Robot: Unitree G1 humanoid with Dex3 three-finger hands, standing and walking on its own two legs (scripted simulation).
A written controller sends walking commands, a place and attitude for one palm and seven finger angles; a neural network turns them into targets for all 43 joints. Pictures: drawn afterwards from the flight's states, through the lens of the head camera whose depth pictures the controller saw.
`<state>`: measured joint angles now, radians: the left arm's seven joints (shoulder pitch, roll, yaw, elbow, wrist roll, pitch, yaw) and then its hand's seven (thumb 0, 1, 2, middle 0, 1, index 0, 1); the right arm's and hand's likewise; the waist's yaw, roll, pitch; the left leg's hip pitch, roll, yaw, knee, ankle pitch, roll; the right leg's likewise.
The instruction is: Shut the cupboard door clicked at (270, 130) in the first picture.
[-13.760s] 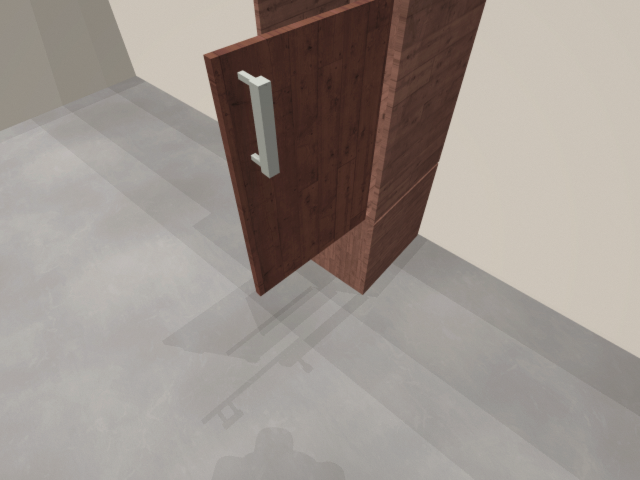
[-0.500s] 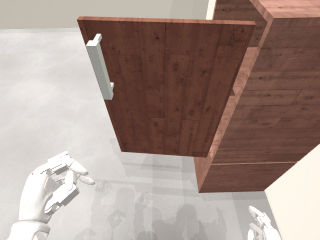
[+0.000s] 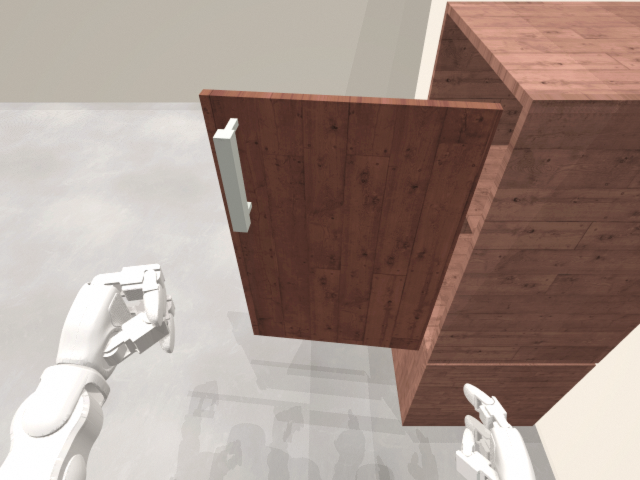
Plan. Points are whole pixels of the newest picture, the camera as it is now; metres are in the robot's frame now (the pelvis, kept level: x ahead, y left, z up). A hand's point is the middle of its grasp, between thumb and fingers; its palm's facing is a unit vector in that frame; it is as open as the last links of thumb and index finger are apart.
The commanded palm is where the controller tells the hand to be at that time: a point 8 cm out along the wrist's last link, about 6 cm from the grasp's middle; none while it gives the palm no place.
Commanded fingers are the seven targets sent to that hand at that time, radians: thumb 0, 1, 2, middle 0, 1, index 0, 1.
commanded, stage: raise the hand and make a fist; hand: left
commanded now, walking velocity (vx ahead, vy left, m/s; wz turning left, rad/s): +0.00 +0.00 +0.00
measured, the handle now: (237, 177) +0.48 +0.18 +0.14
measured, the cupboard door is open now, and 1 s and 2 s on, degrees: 84 84 84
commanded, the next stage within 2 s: bring the fist close to the handle in 0.40 s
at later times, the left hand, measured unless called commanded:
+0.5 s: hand (169, 314) +0.23 +0.18 +0.15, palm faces +0.08 -0.99 -0.07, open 3.1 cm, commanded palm +0.20 +0.23 +0.15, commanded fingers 0.00 0.90 0.90 -1.30 -1.50 -1.30 -1.50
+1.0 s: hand (208, 273) +0.30 +0.17 +0.13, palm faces +0.05 -1.00 -0.05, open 3.1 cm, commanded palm +0.28 +0.22 +0.15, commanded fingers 0.00 0.90 0.90 -1.30 -1.50 -1.30 -1.50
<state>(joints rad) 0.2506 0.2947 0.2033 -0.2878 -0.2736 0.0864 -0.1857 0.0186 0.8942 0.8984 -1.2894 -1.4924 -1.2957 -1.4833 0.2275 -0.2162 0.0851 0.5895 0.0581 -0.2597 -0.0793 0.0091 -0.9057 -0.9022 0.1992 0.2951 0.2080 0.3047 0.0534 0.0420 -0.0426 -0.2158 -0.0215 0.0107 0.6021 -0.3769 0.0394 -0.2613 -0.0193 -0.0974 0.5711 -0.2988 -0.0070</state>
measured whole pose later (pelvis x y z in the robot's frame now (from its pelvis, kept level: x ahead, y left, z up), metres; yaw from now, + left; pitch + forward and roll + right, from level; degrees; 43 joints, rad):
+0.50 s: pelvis -0.01 -0.01 +0.00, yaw +0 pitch -2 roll -1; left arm 0.21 0.26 0.23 -0.25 -0.28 0.07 -0.18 0.02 0.90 0.90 -1.30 -1.50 -1.31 -1.50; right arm 0.22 -0.24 0.07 0.63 0.07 -0.26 -0.07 0.01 -0.91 -0.90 0.20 0.29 0.21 0.30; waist 0.05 0.06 -0.04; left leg -0.17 -0.01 0.01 0.56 -0.35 0.02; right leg -0.22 0.00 -0.10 0.53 -0.28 -0.02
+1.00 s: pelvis +0.00 -0.02 +0.00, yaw -1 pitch +0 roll +0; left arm -0.06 0.29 0.24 0.04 -0.26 0.09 -0.18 0.02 0.90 0.90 -1.30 -1.50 -1.30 -1.49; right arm 0.20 -0.25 0.05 0.65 0.07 -0.24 -0.09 0.01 -0.91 -0.90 0.20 0.29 0.21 0.30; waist 0.02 0.04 -0.01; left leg -0.19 0.00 0.02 0.54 -0.34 0.01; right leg -0.26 0.00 -0.09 0.55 -0.28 -0.04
